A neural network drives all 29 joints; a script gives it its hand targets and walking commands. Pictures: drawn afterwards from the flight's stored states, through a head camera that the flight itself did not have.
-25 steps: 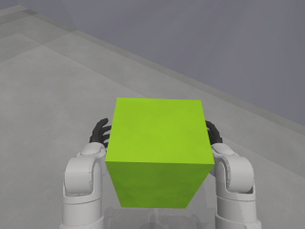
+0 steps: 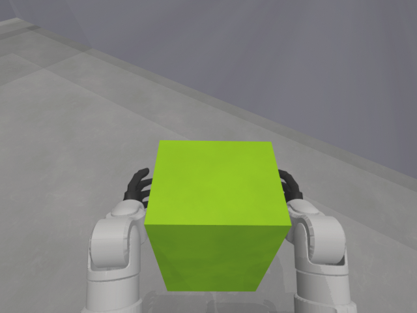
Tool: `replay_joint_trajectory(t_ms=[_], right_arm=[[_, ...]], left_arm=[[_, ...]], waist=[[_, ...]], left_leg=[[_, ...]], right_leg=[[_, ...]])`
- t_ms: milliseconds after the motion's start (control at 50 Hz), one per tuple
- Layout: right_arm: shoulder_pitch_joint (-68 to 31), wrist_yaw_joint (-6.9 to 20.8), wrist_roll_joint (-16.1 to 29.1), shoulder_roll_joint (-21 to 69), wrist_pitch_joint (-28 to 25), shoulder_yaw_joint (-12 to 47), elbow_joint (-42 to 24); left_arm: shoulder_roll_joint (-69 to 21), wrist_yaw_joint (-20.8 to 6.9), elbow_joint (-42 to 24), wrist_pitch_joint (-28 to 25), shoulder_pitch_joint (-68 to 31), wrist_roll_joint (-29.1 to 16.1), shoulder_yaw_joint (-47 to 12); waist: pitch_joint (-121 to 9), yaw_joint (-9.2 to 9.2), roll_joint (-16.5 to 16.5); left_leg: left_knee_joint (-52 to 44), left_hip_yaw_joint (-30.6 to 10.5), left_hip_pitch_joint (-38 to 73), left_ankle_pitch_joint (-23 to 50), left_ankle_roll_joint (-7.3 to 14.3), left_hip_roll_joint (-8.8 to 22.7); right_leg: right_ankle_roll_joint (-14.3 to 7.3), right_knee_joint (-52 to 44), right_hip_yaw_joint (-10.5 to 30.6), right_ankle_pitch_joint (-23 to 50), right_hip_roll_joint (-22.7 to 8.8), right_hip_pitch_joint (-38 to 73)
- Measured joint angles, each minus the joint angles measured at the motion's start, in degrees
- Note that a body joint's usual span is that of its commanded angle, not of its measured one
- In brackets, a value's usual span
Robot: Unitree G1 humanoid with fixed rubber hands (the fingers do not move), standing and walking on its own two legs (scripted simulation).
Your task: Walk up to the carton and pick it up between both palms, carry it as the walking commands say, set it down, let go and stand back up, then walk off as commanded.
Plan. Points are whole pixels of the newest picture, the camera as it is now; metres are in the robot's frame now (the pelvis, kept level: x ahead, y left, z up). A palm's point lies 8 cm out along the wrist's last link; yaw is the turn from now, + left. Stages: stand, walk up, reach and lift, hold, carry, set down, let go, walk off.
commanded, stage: carry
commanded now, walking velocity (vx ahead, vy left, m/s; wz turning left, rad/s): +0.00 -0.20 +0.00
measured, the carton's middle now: (213, 225) +0.27 +0.00 +0.04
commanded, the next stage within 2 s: none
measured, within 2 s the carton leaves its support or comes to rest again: neither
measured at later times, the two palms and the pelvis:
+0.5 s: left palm (218, 227) +0.24 -0.01 +0.09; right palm (380, 248) +0.21 -0.28 +0.07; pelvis -0.05 -0.12 +0.00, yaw -1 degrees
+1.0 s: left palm (204, 255) +0.20 +0.02 +0.09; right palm (376, 259) +0.19 -0.26 +0.08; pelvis -0.08 -0.12 +0.00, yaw +0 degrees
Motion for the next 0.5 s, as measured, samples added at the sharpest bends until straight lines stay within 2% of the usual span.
replay_joint_trajectory(t_ms=[20,60,120,180,240,300,320,340,360,400,440,500], right_arm=[[0.1,0.2,0.0,0.0,0.1,0.2,0.7],[0.3,0.3,0.0,-0.1,0.2,0.5,1.1],[0.0,0.4,-0.5,0.0,0.3,0.4,-0.4],[-1.3,0.4,-0.6,0.3,0.3,-0.3,-1.8],[-2.1,0.5,-1.0,0.4,0.5,-0.6,-1.7],[-2.5,0.6,-1.4,0.5,0.9,-0.8,-1.2],[-2.6,0.6,-1.5,0.5,0.9,-1.2,-0.9],[-2.2,0.7,-1.5,0.4,0.9,-1.7,-0.6],[-1.5,0.8,-1.4,0.2,1.0,-1.8,-0.2],[0.2,0.7,-1.1,-0.1,1.1,-1.6,-0.2],[1.0,0.0,-0.5,-0.3,1.1,-1.0,-1.5],[1.1,-0.7,0.2,-0.3,0.8,-0.8,-4.0]], left_arm=[[0.1,0.2,-0.1,0.4,0.6,0.0,-0.1],[0.1,0.4,-0.1,1.0,0.7,0.0,0.0],[0.0,0.8,-0.8,1.0,-0.3,-0.5,0.2],[-0.3,0.8,-1.8,0.6,-1.7,-0.7,0.6],[-0.5,0.8,-1.5,0.8,-2.7,-0.8,1.4],[-0.7,0.8,-0.6,0.9,-3.2,-1.0,2.0],[-0.7,0.8,0.2,0.3,-2.9,-1.0,1.5],[-0.6,0.8,1.0,-0.3,-2.4,-0.9,0.8],[-0.5,0.8,2.1,-0.4,-2.1,-0.8,0.2],[-0.3,0.6,3.1,-0.1,-1.5,-0.7,-0.6],[-0.3,0.4,2.3,0.0,-1.5,-0.7,-0.8],[-0.4,-0.1,0.3,-0.4,-1.8,-0.7,-0.6]], waist=[[-0.1,0.17,0.4],[0.1,0.8,1.0],[0.8,1.96,1.3],[1.7,2.45,1.8],[1.9,2.27,2.2],[1.5,2.06,1.3],[1.5,2.01,2.4],[1.8,1.53,3.8],[2.0,1.08,4.3],[2.8,-0.02,4.7],[3.7,-1.12,4.9],[3.8,-1.69,4.8]], left_leg=[[-0.4,-0.3,0.1,0.4,-0.1,0.7],[-2.1,-0.8,0.8,1.5,-0.8,2.2],[-4.0,-1.2,1.1,3.3,-2.1,4.1],[-3.5,-1.8,0.1,4.0,-3.6,6.1],[-2.0,-2.5,-1.5,4.2,-5.3,7.9],[1.8,-2.7,-3.5,3.0,-7.3,8.5],[3.8,-3.3,-4.6,2.0,-7.4,9.3],[6.3,-4.6,-5.8,-2.5,-7.1,9.4],[9.5,-5.4,-6.8,-7.8,-6.5,8.5],[16.2,-5.9,-8.5,-12.5,-5.6,6.1],[20.0,-5.6,-9.3,-12.3,-5.1,4.3],[18.0,-4.6,-8.0,-10.7,-4.8,2.3]], right_leg=[[1.0,5.3,1.1,-3.5,0.2,-1.7],[2.6,14.2,3.5,-5.1,0.1,-4.3],[4.6,17.3,5.7,-3.3,-2.0,-5.6],[5.7,14.1,6.3,-3.8,-3.8,-4.6],[6.0,7.0,5.0,-3.6,-4.4,-1.3],[5.9,-6.0,3.4,2.4,-4.9,5.1],[5.1,-6.4,3.0,3.7,-4.2,4.9],[4.2,-5.4,2.7,3.9,-3.5,4.3],[3.5,-4.5,2.6,3.8,-3.4,3.7],[2.6,-4.4,2.7,3.9,-3.7,3.7],[2.2,-5.1,2.4,4.6,-3.8,3.8],[1.7,-5.7,2.1,5.5,-3.5,3.3]])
